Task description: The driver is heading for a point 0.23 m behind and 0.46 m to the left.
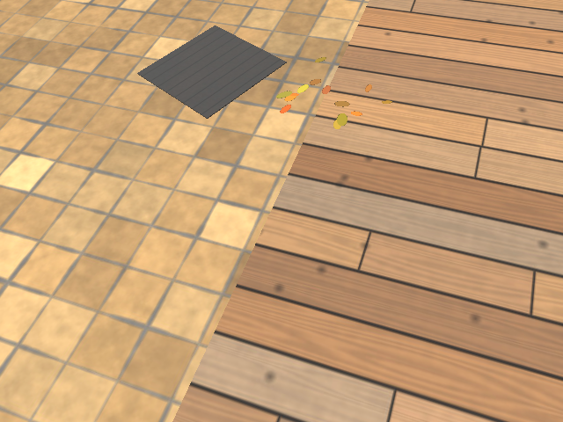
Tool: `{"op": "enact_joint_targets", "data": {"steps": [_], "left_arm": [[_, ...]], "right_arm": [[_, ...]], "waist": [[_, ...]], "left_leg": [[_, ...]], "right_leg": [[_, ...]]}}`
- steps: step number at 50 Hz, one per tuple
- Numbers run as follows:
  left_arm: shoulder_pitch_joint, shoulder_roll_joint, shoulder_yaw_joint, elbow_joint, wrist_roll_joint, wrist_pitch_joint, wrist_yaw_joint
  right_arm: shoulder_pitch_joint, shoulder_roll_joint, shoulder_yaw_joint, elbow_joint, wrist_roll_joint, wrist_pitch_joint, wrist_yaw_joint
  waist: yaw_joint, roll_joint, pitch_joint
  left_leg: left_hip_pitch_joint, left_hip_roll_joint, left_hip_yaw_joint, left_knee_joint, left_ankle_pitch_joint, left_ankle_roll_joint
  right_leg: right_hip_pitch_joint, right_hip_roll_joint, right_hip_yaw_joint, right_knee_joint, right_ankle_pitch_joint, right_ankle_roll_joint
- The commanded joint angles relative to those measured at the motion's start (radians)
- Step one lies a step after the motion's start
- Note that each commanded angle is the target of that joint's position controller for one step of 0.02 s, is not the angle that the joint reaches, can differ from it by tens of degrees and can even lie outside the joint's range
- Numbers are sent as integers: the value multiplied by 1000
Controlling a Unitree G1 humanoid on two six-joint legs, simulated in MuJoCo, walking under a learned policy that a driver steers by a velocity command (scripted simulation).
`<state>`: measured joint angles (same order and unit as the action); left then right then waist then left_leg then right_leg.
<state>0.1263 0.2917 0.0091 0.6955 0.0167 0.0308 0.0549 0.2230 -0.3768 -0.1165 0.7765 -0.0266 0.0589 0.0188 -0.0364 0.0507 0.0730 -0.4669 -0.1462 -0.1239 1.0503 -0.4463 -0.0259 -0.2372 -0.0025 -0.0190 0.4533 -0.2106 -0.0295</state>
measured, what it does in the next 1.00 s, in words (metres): walks ahead, turning left: left foot, then right foot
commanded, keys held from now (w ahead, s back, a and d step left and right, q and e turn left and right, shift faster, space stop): q+shift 0.30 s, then w+q+shift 0.70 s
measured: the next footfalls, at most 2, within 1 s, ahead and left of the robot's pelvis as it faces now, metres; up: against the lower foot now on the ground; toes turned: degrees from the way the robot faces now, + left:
left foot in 0.34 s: +0.01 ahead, +0.12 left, +0.00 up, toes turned +22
right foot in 0.78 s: +0.34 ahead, +0.08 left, +0.00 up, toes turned +47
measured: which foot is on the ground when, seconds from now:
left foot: up 0.00-0.32, down 0.34-0.80, up 0.82-1.00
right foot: down 0.00-0.34, up 0.36-0.76, down 0.78-1.00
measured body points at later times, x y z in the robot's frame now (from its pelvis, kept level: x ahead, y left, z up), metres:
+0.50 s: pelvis +0.02 +0.05 +0.00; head +0.03 +0.08 +0.45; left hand +0.01 +0.36 -0.12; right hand +0.25 -0.17 -0.09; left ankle -0.03 +0.11 -0.74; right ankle +0.11 -0.08 -0.67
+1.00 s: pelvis +0.26 +0.18 -0.01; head +0.28 +0.18 +0.44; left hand +0.05 +0.39 -0.11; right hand +0.59 +0.16 -0.10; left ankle +0.18 +0.25 -0.64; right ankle +0.31 +0.05 -0.74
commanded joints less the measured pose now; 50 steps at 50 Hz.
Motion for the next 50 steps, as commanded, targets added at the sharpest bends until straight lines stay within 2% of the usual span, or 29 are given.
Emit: {"op": "enact_joint_targets", "data": {"steps": [1,6,11,13,15,16,17,18,19,20,21,22,23,24,27,31,34,36,37,38,39,40,41,42,43,44,46,48,50], "left_arm": [[-35,112,32,-78,11,-8,0],[90,151,58,-43,12,-14,-11],[91,185,81,-41,15,-19,-37],[104,200,90,-38,6,-17,-48],[109,208,96,-38,-13,-11,-57],[109,206,98,-40,-16,-5,-60],[122,164,87,-51,-3,-1,-61],[15,69,53,-164,24,5,-67],[-110,138,65,-188,58,8,-60],[-132,160,76,-192,33,-1,-64],[-60,180,83,-157,14,-16,-71],[-1,183,88,-127,25,-26,-78],[37,177,86,-92,37,-28,-82],[41,166,84,-82,39,-26,-85],[-29,131,75,-98,25,-20,-86],[-138,111,64,-129,12,-29,-86],[-206,110,59,-158,0,-41,-86],[-165,122,61,-156,-11,-50,-80],[-105,135,65,-143,-15,-56,-73],[12,156,76,-112,-13,-65,-61],[195,212,97,-68,1,-79,-44],[374,324,123,-44,37,-87,-26],[322,357,127,-49,43,-86,-27],[197,255,107,-80,41,-81,-32],[164,176,88,-88,33,-79,-34],[157,143,76,-74,29,-80,-36],[205,121,67,-27,22,-96,-37],[254,102,64,12,12,-115,-49],[273,84,59,39,10,-129,-57]], "right_arm": [[80,-71,-13,-36,16,13,27],[-61,-35,14,-105,18,21,42],[-121,-6,32,-153,31,24,55],[-137,-11,30,-168,32,26,52],[-122,-20,24,-175,20,25,43],[-48,-28,17,-153,11,18,35],[87,-112,-12,-102,-5,9,26],[187,-276,-52,-107,17,-2,22],[194,-234,-45,-113,11,-10,19],[121,-176,-20,-109,7,-9,9],[54,-141,-6,-117,11,-10,0],[6,-131,0,-126,13,-17,-6],[-16,-111,9,-135,9,-31,-6],[-3,-102,14,-130,9,-45,0],[74,-111,10,-102,16,-73,9],[130,-122,5,-98,13,-88,7],[129,-141,-1,-108,13,-101,2],[80,-143,-2,-124,16,-109,3],[48,-144,-2,-131,16,-112,5],[19,-142,0,-134,15,-116,7],[2,-116,11,-132,14,-128,11],[4,-17,38,-159,33,-141,11],[10,14,55,-199,47,-137,2],[11,-27,56,-165,23,-117,-5],[-21,-57,49,-151,-1,-107,8],[-39,-52,47,-147,-10,-99,28],[-73,-22,56,-157,-19,-79,63],[-113,5,67,-175,-12,-67,76],[-171,16,74,-198,-9,-64,81]], "waist": [[-8,-200,-78],[66,-222,-83],[71,-244,-107],[76,-258,-111],[57,-245,-118],[15,-192,-159],[-40,-4,-191],[-84,316,-161],[-144,155,-89],[-94,129,6],[-29,122,28],[14,130,13],[29,117,-6],[29,88,-28],[8,52,-11],[-35,66,8],[-51,70,12],[-14,71,4],[23,70,-6],[91,44,-40],[192,-39,-121],[255,-312,-271],[175,-475,-276],[116,-305,-170],[109,-174,-128],[93,-123,-87],[91,-163,-40],[90,-154,-17],[79,-127,9]], "left_leg": [[-81,70,58,170,42,-40],[-121,133,112,7,54,-48],[71,154,192,-229,38,-6],[125,142,224,-318,34,12],[201,131,226,-443,59,40],[329,114,219,-552,99,71],[529,180,40,-671,-35,127],[621,466,-534,-826,-379,289],[540,493,-640,-913,-525,351],[458,454,-552,-917,-517,337],[396,393,-453,-918,-412,304],[364,331,-381,-914,-317,280],[340,285,-325,-907,-233,270],[334,265,-306,-901,-189,270],[330,249,-324,-899,-134,286],[319,241,-365,-868,-64,294],[291,245,-416,-836,-36,290],[222,247,-452,-826,-14,269],[163,242,-460,-805,21,254],[82,216,-441,-719,83,230],[-27,137,-364,-487,184,196],[-166,1,-168,-114,66,153],[-354,-34,-81,110,-83,141],[-383,84,-43,232,38,141],[-367,122,-17,241,109,138],[-348,163,-6,215,157,127],[-370,207,21,226,202,113],[-422,217,35,269,258,115],[-456,218,46,268,320,114]], "right_leg": [[108,-226,103,-130,425,-135],[223,-284,28,-110,478,-159],[159,-315,-96,-66,474,-130],[153,-335,-122,-27,457,-107],[123,-359,-148,60,416,-65],[40,-354,-174,132,169,-23],[-160,-279,-222,353,-188,25],[-553,-73,-222,628,-564,99],[-661,-64,13,693,-469,89],[-666,-80,52,672,-336,77],[-594,-95,51,620,-227,81],[-520,-97,46,575,-166,89],[-459,-89,33,569,-106,95],[-432,-77,28,564,-72,99],[-455,-61,27,469,-11,117],[-442,-36,43,308,35,139],[-351,-23,70,191,32,126],[-186,-17,82,128,26,104],[-56,-11,76,97,7,91],[132,-5,62,65,-10,77],[382,-38,91,48,-72,57],[599,-273,362,-93,-476,25],[570,-430,816,-276,-755,-14],[433,-441,765,-246,-728,-34],[354,-400,615,-213,-609,-36],[290,-350,456,-219,-464,-31],[249,-295,278,-256,-308,-25],[252,-284,169,-271,-164,-18],[239,-279,54,-291,-31,-12]]}}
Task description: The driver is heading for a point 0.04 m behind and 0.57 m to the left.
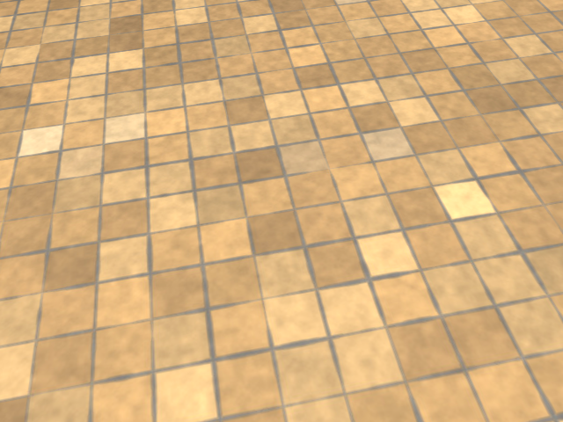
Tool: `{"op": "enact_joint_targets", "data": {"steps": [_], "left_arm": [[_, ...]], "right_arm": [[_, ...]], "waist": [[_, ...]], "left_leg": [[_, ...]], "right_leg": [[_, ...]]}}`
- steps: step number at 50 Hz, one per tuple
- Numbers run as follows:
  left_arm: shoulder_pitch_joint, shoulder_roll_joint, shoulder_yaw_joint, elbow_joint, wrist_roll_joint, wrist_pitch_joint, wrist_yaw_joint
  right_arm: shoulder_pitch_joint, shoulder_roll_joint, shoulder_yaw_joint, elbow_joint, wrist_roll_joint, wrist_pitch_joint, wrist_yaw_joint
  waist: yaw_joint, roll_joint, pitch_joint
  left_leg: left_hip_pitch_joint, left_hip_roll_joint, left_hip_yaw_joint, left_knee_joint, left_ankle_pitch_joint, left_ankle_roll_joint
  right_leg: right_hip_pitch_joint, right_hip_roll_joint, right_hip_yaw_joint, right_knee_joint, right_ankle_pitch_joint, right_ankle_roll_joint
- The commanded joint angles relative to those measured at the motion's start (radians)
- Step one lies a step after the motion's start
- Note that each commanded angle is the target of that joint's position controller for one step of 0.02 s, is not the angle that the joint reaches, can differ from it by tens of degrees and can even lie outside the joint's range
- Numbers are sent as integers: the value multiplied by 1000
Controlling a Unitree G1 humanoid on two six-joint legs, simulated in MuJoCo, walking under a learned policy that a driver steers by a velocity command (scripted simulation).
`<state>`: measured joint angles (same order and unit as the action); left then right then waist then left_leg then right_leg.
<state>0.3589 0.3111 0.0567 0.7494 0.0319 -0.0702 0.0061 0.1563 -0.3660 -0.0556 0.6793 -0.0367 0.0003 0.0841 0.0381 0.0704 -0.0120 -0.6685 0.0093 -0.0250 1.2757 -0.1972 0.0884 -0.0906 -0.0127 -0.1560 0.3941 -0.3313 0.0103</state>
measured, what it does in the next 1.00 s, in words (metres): walks ahead, turning left: left foot, then right foot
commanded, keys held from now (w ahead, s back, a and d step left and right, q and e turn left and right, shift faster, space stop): w+q+shift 0.24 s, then q+shift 0.38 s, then w+q+shift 0.38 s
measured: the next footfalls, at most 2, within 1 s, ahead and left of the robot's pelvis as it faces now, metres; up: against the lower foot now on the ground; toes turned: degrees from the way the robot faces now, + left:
left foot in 0.26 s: +0.38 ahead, +0.09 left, +0.00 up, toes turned +18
right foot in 0.66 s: +0.73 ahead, +0.14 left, +0.00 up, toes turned +45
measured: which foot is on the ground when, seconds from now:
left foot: up 0.00-0.24, down 0.26-0.64, up 0.66-1.00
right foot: down 0.00-0.24, up 0.26-0.64, down 0.66-1.00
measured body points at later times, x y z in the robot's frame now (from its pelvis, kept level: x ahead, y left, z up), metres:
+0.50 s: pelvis +0.38 +0.08 +0.00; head +0.45 +0.11 +0.44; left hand +0.47 +0.40 -0.09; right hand +0.54 -0.17 -0.13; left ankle +0.34 +0.07 -0.73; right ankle +0.58 -0.03 -0.66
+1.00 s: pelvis +0.61 +0.21 +0.01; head +0.60 +0.21 +0.46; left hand +0.36 +0.40 -0.11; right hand +0.94 +0.25 -0.05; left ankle +0.53 +0.34 -0.64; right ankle +0.70 +0.11 -0.74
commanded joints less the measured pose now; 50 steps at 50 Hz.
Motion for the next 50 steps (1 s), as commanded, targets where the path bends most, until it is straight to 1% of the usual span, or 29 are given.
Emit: {"op": "enact_joint_targets", "data": {"steps": [1,3,5,6,7,9,11,12,13,14,15,16,17,19,21,23,27,29,31,32,33,34,35,36,37,39,41,44,50], "left_arm": [[36,57,8,-4,-4,-35,-10],[41,57,8,21,0,-44,-9],[90,66,8,57,2,-48,-3],[109,76,10,72,3,-46,1],[109,95,11,77,4,-42,5],[122,163,24,80,-3,-26,20],[41,229,41,54,2,9,27],[-5,218,40,33,6,18,19],[-16,136,27,17,6,14,-3],[58,86,9,-103,-12,0,-3],[-54,133,8,-132,-15,-22,3],[-69,115,-4,-139,-21,-33,4],[-81,106,-8,-131,-8,-30,7],[-46,114,-6,-106,27,15,6],[-71,94,-12,-126,32,47,1],[-135,62,-25,-155,20,55,0],[-280,40,-49,-200,-5,54,8],[-270,63,-49,-199,-7,46,15],[-140,125,-29,-157,-4,31,32],[0,147,-20,-118,-1,16,38],[64,181,-14,-119,4,13,43],[14,201,-5,-159,8,34,36],[-86,185,12,-168,9,47,43],[-171,127,-3,-187,5,55,46],[-199,102,-12,-183,1,55,39],[-153,139,3,-130,-3,42,31],[-110,141,16,-94,-13,22,16],[-67,131,25,-71,-13,4,0],[0,164,42,-25,2,-15,-5]], "right_arm": [[-138,8,16,-114,2,-5,18],[-197,12,23,-134,6,-1,23],[-293,25,38,-164,-2,-3,35],[-322,39,46,-169,-2,-5,38],[-319,45,49,-162,3,-7,36],[-215,13,36,-122,9,-8,19],[127,-66,-4,-24,18,-13,-10],[345,-113,-37,53,18,-19,-33],[269,-159,-68,62,41,-8,-61],[182,-287,-86,-3,-9,9,-59],[262,-251,-90,-12,2,11,-71],[237,-220,-85,21,15,2,-83],[196,-173,-71,37,22,-10,-91],[107,-115,-46,21,36,-30,-103],[108,-112,-41,34,44,-43,-92],[129,-128,-49,44,30,-45,-88],[199,-100,-53,70,35,-17,-91],[194,-107,-59,66,30,-6,-98],[132,-133,-67,40,27,-12,-102],[102,-111,-60,23,34,-25,-93],[161,14,-31,-2,35,-33,-92],[359,-38,-35,-10,10,-27,-93],[333,-56,-29,13,-15,-11,-87],[216,-82,-30,-13,-33,-2,-69],[159,-114,-45,-19,-33,7,-49],[132,-76,-35,-32,-12,23,-16],[77,-25,-18,-68,-9,28,-2],[16,-21,-13,-109,-2,28,-1],[-106,-17,-7,-163,6,37,2]], "waist": [[-5,-140,116],[-14,-139,156],[0,-111,208],[5,-107,214],[-8,-112,192],[-82,-172,92],[-259,-214,-83],[-338,-179,-175],[-238,35,-111],[-112,155,-233],[-184,-65,-302],[-128,-118,-155],[-65,-179,-18],[11,-205,59],[31,-177,39],[11,-128,1],[-73,-48,-34],[-71,-33,-42],[6,-15,-81],[84,-58,-140],[58,-241,-244],[-57,-243,-372],[-47,-245,-321],[-48,-198,-168],[-50,-161,-82],[-48,-184,4],[-38,-183,7],[-35,-160,6],[-19,-155,80]], "left_leg": [[-246,61,-35,6,103,0],[-223,58,22,-105,141,5],[-186,54,119,-276,133,28],[-129,36,166,-361,128,50],[-31,-6,215,-431,117,76],[145,-92,259,-475,70,108],[488,-139,203,-503,-20,154],[788,-138,122,-614,-12,185],[943,-43,-69,-684,-30,189],[1189,234,-627,-755,223,389],[1180,251,-718,-872,278,406],[1003,242,-643,-922,395,372],[808,195,-540,-933,519,329],[566,111,-368,-936,780,270],[429,34,-295,-938,885,229],[410,-33,-254,-887,1009,185],[402,-117,-262,-802,870,59],[396,-132,-325,-718,775,9],[408,-140,-381,-530,674,-42],[333,-169,-328,-320,420,-51],[184,-249,-184,-32,-466,-37],[114,-174,-175,79,-480,-29],[5,-112,-102,199,-322,-35],[-53,-73,-58,147,-239,-41],[-4,-53,-44,76,-221,-49],[59,-5,-33,-20,-177,-44],[21,23,-18,-29,-113,-31],[-87,59,-36,-27,-39,-31],[-214,97,-28,-95,82,-52]], "right_leg": [[67,-254,124,-249,156,-45],[43,-226,12,-282,280,-40],[63,-218,-69,-301,475,-30],[75,-207,-110,-300,598,-21],[88,-196,-146,-268,856,-13],[169,-230,-157,-93,1388,-9],[131,-278,-123,317,1527,-36],[-37,-263,-107,637,1301,-46],[-342,-73,-84,963,169,-13],[-710,35,39,1322,-202,49],[-774,3,203,1309,-114,42],[-754,-41,218,1202,-85,37],[-699,-80,213,1085,-86,43],[-552,-121,202,963,-94,70],[-448,-126,174,788,-86,92],[-425,-80,133,668,35,80],[-313,32,108,360,295,36],[-201,85,136,224,327,21],[-45,92,189,93,396,-4],[149,-12,256,30,513,-37],[343,-326,495,94,688,-93],[350,-490,810,73,377,-182],[273,-498,951,-53,-252,-289],[102,-420,889,-163,-587,-242],[-24,-347,730,-193,-515,-171],[-155,-272,486,-237,-375,-122],[-131,-263,379,-258,-301,-116],[-70,-308,301,-276,-266,-130],[-1,-355,117,-298,-207,-108]]}}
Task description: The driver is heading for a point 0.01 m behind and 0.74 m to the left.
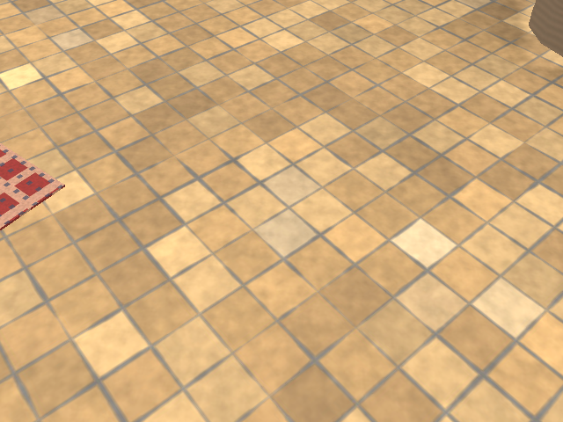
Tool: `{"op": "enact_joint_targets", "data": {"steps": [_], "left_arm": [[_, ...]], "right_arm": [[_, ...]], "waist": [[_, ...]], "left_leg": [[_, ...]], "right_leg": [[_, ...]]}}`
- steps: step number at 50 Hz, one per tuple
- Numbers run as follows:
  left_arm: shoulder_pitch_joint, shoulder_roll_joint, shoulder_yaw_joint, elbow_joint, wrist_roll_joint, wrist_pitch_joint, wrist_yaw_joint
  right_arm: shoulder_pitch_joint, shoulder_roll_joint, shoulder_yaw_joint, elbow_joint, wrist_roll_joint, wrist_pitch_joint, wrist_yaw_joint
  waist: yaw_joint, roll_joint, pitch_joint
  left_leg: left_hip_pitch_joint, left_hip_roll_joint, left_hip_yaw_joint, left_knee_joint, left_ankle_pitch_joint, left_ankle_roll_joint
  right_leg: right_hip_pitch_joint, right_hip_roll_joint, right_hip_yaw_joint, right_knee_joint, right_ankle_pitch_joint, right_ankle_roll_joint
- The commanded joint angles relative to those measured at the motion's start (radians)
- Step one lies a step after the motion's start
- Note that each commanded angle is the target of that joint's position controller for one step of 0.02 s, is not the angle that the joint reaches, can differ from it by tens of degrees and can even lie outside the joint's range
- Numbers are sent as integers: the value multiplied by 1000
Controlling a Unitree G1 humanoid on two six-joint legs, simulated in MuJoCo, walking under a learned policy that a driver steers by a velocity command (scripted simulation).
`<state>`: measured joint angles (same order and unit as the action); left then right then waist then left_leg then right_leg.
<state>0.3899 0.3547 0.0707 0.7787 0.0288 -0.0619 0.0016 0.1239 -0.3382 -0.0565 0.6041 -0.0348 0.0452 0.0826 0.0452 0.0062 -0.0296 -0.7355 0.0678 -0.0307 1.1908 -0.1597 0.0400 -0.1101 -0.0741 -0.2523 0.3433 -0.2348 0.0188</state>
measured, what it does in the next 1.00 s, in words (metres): walks ahead, turning left: left foot, then right foot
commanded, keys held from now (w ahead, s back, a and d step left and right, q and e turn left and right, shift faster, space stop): w+q+shift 0.36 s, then w+shift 0.20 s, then shift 0.30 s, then q+shift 0.14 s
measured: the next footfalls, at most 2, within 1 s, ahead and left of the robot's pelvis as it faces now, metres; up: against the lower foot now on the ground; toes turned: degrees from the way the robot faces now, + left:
left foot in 0.24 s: +0.30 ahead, +0.19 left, +0.00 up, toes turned +19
right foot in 0.70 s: +0.79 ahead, +0.29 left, +0.00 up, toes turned +30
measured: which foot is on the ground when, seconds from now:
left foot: up 0.00-0.22, down 0.24-0.70, up 0.72-1.00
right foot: down 0.00-0.26, up 0.28-0.68, down 0.70-1.00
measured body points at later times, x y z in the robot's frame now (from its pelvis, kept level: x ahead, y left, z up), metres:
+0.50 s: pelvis +0.36 +0.18 -0.01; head +0.38 +0.21 +0.44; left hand +0.43 +0.48 -0.10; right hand +0.47 -0.08 -0.13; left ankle +0.26 +0.18 -0.74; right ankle +0.53 +0.06 -0.67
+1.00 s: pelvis +0.67 +0.33 +0.00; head +0.71 +0.37 +0.44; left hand +0.52 +0.55 -0.14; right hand +0.96 +0.24 -0.11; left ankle +0.71 +0.50 -0.70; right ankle +0.75 +0.27 -0.74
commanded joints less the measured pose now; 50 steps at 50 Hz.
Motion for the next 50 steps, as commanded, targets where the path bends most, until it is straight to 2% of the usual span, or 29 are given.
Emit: {"op": "enact_joint_targets", "data": {"steps": [1,6,8,10,11,12,13,14,15,16,17,19,22,25,28,30,32,33,34,35,36,37,38,39,41,43,45,47,50], "left_arm": [[-16,124,30,-47,8,-24,0],[48,138,38,0,18,-15,7],[69,144,39,24,19,-2,9],[47,172,42,30,11,12,5],[32,202,47,27,6,24,-3],[-12,217,46,1,-11,33,-12],[1,109,18,-44,4,31,-27],[-104,49,5,-165,21,6,-37],[-251,93,4,-221,25,-10,-37],[-244,74,-7,-217,10,-24,-31],[-206,61,-16,-184,11,-29,-24],[-129,52,-21,-153,33,-3,-24],[-197,29,-30,-163,34,36,-33],[-363,-3,-49,-208,18,24,-45],[-429,-22,-58,-218,0,11,-53],[-427,-20,-57,-209,3,3,-47],[-312,23,-39,-174,14,-7,-29],[-164,57,-23,-129,9,-16,-16],[15,75,-13,-71,9,-23,-3],[154,143,4,-37,17,-26,14],[184,221,27,-11,22,-26,-3],[144,159,27,-36,-13,-14,-20],[25,83,8,-38,-20,-19,-16],[-52,-8,-15,-35,-13,-21,-13],[-54,-46,-34,5,-14,-25,-1],[-45,-11,-33,38,-10,-36,-9],[-116,36,-24,32,1,-39,-17],[-156,37,-22,20,-6,-33,-23],[-158,50,-12,15,-21,-16,-16]], "right_arm": [[-101,-45,-5,-97,5,-8,7],[-235,-29,7,-129,8,-20,30],[-256,-22,13,-126,5,-24,29],[-147,-37,3,-88,11,-28,4],[24,-61,-15,-38,25,-38,-16],[280,-95,-45,48,27,-50,-35],[325,-213,-84,93,20,-48,-55],[295,-342,-113,55,34,-36,-67],[339,-313,-106,57,19,-35,-74],[343,-279,-100,87,9,-44,-84],[306,-234,-89,92,5,-59,-89],[209,-158,-59,79,17,-82,-94],[241,-93,-33,103,28,-120,-82],[284,-78,-26,137,25,-140,-75],[328,-92,-26,178,48,-158,-76],[340,-107,-25,213,49,-158,-84],[364,-142,-30,239,35,-154,-96],[344,-161,-36,244,20,-149,-100],[290,-166,-39,243,18,-143,-102],[283,-99,-26,227,17,-143,-105],[499,13,-10,229,103,-135,-113],[455,-74,-10,257,52,-138,-122],[335,-68,-9,242,49,-137,-116],[264,-56,3,229,25,-135,-107],[196,-17,12,206,-8,-103,-84],[214,29,24,205,-13,-77,-76],[225,41,34,200,1,-65,-72],[166,34,40,182,11,-59,-57],[75,0,31,148,13,-45,-40]], "waist": [[-17,-94,114],[27,-93,192],[26,-94,208],[-48,-102,124],[-134,-100,21],[-261,-59,-114],[-224,139,-132],[-175,301,-205],[-209,135,-176],[-176,88,-91],[-122,14,-11],[-34,7,10],[-30,7,75],[-68,5,149],[-101,17,132],[-100,-5,129],[-54,41,42],[19,60,-26],[121,49,-78],[160,-23,-167],[50,-429,-411],[76,-191,-513],[43,-127,-340],[15,-21,-191],[-16,-2,-52],[-55,-14,-30],[-102,-60,-38],[-98,-114,-54],[-73,-130,-48]], "left_leg": [[-160,44,-10,-40,47,2],[-122,61,93,-251,-39,63],[-72,42,146,-326,-127,100],[150,-66,235,-383,-234,145],[354,-153,265,-388,-259,164],[698,-209,224,-480,-187,193],[964,-68,-97,-620,-401,217],[1098,110,-675,-854,-635,309],[1108,139,-730,-917,-470,293],[1024,158,-661,-907,-302,297],[870,120,-556,-888,-185,274],[672,47,-428,-904,-115,264],[546,11,-357,-991,-41,275],[535,-40,-261,-1051,187,247],[588,-9,-228,-1108,410,210],[678,-6,-183,-1062,658,168],[779,6,-188,-883,1002,110],[782,4,-188,-710,1073,86],[732,-33,-156,-477,1005,64],[579,-117,-123,-145,621,41],[245,-323,-100,392,-409,-53],[242,-290,-189,416,-319,-17],[195,-213,-197,362,-259,-23],[169,-163,-152,259,-246,-12],[197,-132,-130,124,-250,-12],[296,-131,-106,-15,-243,-23],[332,-117,-56,-182,-185,-28],[401,-86,-2,-350,-14,-19],[439,-58,19,-448,98,-15]], "right_leg": [[41,-297,180,-252,-294,-111],[156,-292,6,-276,-206,-89],[209,-282,-64,-234,-39,-86],[212,-270,-134,-34,589,-76],[186,-283,-138,201,911,-84],[25,-269,-138,532,961,-69],[-356,-168,-102,869,268,-22],[-701,18,74,1147,-292,43],[-817,-10,249,1184,-211,37],[-827,-38,254,1135,-150,27],[-755,-76,263,1046,-110,21],[-610,-105,280,945,-99,22],[-583,-106,249,776,-79,35],[-577,-66,203,513,145,25],[-444,-11,174,308,388,-26],[-370,43,150,213,429,-67],[-219,129,147,199,353,-92],[-78,146,163,199,335,-100],[89,109,171,117,439,-107],[303,-64,295,221,687,-138],[660,-445,827,271,1297,-394],[586,-371,883,191,1306,-399],[438,-318,726,154,1121,-370],[269,-260,628,105,960,-324],[49,-201,520,16,878,-289],[-104,-192,441,-28,947,-289],[-166,-176,326,-42,978,-268],[-198,-133,226,-51,872,-217],[-197,-146,185,-39,597,-176]]}}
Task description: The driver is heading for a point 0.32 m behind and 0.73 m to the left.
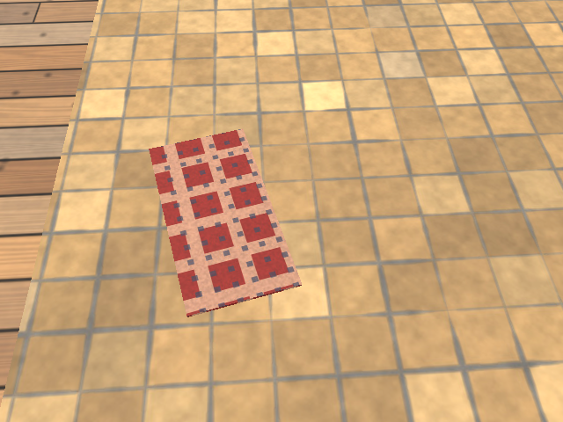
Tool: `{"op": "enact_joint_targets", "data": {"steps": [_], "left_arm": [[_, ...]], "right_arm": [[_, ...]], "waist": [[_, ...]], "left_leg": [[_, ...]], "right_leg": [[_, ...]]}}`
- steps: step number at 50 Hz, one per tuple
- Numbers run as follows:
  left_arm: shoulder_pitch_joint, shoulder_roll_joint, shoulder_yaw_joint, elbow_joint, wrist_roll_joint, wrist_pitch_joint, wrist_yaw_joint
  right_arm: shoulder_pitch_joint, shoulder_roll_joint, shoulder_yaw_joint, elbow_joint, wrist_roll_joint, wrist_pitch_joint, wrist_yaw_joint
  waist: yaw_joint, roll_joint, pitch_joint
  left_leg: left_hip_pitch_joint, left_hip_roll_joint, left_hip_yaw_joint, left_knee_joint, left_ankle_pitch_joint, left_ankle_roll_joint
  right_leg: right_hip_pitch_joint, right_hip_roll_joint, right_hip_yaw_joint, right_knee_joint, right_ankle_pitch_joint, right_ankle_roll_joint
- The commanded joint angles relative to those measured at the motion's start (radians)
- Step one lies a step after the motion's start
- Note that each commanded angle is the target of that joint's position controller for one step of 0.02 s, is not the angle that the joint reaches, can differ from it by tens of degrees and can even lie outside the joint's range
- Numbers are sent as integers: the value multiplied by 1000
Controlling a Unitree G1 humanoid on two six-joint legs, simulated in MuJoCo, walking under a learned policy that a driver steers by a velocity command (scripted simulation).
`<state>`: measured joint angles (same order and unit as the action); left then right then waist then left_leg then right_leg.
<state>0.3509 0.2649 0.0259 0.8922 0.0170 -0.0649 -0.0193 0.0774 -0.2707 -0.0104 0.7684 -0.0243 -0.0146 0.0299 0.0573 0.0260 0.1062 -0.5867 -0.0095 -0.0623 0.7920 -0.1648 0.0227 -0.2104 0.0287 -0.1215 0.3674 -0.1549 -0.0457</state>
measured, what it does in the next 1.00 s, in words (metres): walks ahead, turning left: left foot, then right foot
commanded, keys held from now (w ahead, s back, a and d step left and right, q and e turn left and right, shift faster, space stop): q+shift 0.44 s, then w+q+shift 0.56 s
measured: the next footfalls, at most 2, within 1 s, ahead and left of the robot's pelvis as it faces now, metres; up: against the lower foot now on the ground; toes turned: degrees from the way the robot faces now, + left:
left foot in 0.12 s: +0.17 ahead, +0.11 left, +0.00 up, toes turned +5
right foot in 0.60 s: +0.20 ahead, -0.06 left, +0.00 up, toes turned +34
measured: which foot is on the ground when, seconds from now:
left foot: up 0.00-0.10, down 0.12-0.58, up 0.60-1.00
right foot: down 0.00-0.14, up 0.16-0.58, down 0.60-1.00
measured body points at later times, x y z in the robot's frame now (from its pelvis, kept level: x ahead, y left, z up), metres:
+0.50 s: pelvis +0.09 +0.03 +0.00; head +0.12 +0.06 +0.44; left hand +0.15 +0.35 -0.11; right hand +0.27 -0.21 -0.11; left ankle +0.13 +0.11 -0.74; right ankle +0.17 -0.11 -0.70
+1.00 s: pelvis +0.20 +0.14 -0.02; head +0.22 +0.15 +0.43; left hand -0.05 +0.30 -0.13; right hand +0.54 +0.17 -0.09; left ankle +0.18 +0.33 -0.68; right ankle +0.17 -0.08 -0.74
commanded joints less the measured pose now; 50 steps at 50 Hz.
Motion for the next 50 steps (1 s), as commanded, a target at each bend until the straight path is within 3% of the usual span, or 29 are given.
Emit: {"op": "enact_joint_targets", "data": {"steps": [1,4,5,6,7,8,9,11,13,16,22,23,25,27,28,29,30,31,32,33,34,36,39,43,48,50], "left_arm": [[-113,150,39,-99,-9,-4,9],[-90,174,54,-101,-3,31,27],[-75,173,57,-99,0,43,32],[-38,169,60,-93,10,55,34],[23,146,59,-119,23,70,31],[0,114,48,-170,1,95,39],[-30,121,42,-175,9,107,45],[-126,111,40,-189,-1,103,50],[-141,126,44,-192,15,105,49],[-166,111,41,-213,7,121,43],[-244,120,42,-249,2,122,53],[-237,127,41,-248,8,116,51],[-231,136,43,-245,11,103,44],[-176,135,43,-227,-10,88,44],[-78,136,46,-197,-18,81,52],[64,165,58,-154,-15,73,67],[25,242,76,-158,-20,63,84],[-127,308,83,-225,13,61,89],[-206,252,76,-239,18,60,84],[-234,196,59,-246,15,51,75],[-248,180,53,-252,13,41,64],[-208,186,53,-250,10,27,50],[-71,201,63,-210,15,1,34],[63,201,70,-164,18,-15,27],[151,166,63,-99,29,-24,30],[190,166,61,-61,32,-18,34]], "right_arm": [[97,-81,-21,-30,-1,19,16],[44,-104,-39,-68,-12,25,20],[54,-102,-44,-69,-15,21,18],[107,-113,-54,-58,-20,10,11],[162,-217,-81,-63,-21,0,-8],[213,-278,-107,-69,10,17,-10],[246,-263,-114,-64,25,22,-10],[164,-190,-101,-62,17,36,-27],[121,-148,-94,-81,21,43,-37],[158,-176,-110,-82,21,43,-28],[193,-210,-133,-82,9,53,-21],[209,-215,-136,-79,8,53,-17],[177,-227,-140,-89,-2,54,-6],[92,-214,-137,-111,-8,54,4],[3,-195,-133,-137,-8,54,7],[-69,-164,-125,-160,-6,49,1],[39,-81,-108,-135,12,42,-17],[31,-86,-96,-179,11,33,-17],[-10,-165,-107,-183,-6,30,-5],[10,-170,-108,-181,-13,29,18],[60,-160,-103,-166,-19,33,36],[105,-157,-97,-152,-26,47,65],[6,-139,-81,-190,-17,50,70],[-115,-133,-73,-217,-16,42,80],[-262,-95,-46,-263,-12,28,99],[-307,-72,-30,-282,-14,23,99]], "waist": [[-77,-144,-169],[-50,-130,-112],[-45,-104,-106],[-55,-27,-123],[-44,236,-143],[-72,298,-210],[-87,169,-245],[-59,64,-151],[-46,76,-180],[-55,23,-220],[-90,66,-188],[-96,63,-222],[-84,109,-209],[-31,127,-169],[36,120,-140],[119,62,-112],[65,-228,-139],[-2,-273,-133],[-45,-144,-85],[-74,-122,-85],[-95,-122,-93],[-88,-143,-73],[-25,-104,-24],[43,-122,20],[74,-129,96],[71,-133,106]], "left_leg": [[287,24,55,-70,83,6],[268,21,70,-144,-33,30],[280,10,70,-195,-51,47],[340,16,8,-266,-1,76],[404,208,-304,-386,312,141],[495,349,-607,-465,395,315],[525,314,-597,-466,360,335],[449,199,-419,-465,269,267],[435,130,-360,-457,307,220],[440,110,-385,-456,292,207],[439,82,-528,-496,-14,186],[435,70,-560,-526,-226,192],[360,55,-620,-572,-513,194],[174,20,-608,-569,-523,159],[17,-37,-544,-561,-461,93],[-148,-145,-416,-484,-454,-18],[-242,-228,-243,-82,-480,-26],[-341,-199,-158,140,-290,-29],[-314,-80,-144,246,-142,-28],[-271,-69,-136,314,-75,-22],[-255,-66,-114,389,-39,-27],[-251,-42,-55,491,-4,-32],[-339,6,-33,489,49,-36],[-402,48,6,372,44,-26],[-400,100,119,193,-20,45],[-356,86,181,112,-96,90]], "right_leg": [[-92,-265,53,-53,420,-103],[-63,-304,45,33,186,-75],[-48,-296,27,108,128,-56],[-60,-268,1,252,54,-23],[-169,-160,-80,551,-218,41],[-368,21,9,739,-579,75],[-395,-21,137,824,-525,80],[-420,-68,174,768,-353,82],[-370,-72,171,724,-285,90],[-341,-50,180,675,-268,100],[-336,-2,227,511,-247,85],[-301,5,231,485,-251,81],[-218,29,224,413,-291,70],[-7,54,210,278,-315,48],[189,63,183,127,-272,31],[412,48,124,-77,-176,24],[470,-203,339,-124,-326,29],[315,-454,719,-236,-607,-54],[167,-445,688,-231,-637,-81],[104,-393,605,-219,-596,-72],[94,-338,504,-212,-529,-52],[57,-282,354,-226,-481,-32],[122,-291,254,-234,-411,-33],[242,-316,140,-254,-334,-35],[340,-340,-26,-292,-166,-33],[388,-340,-102,-255,97,-31]]}}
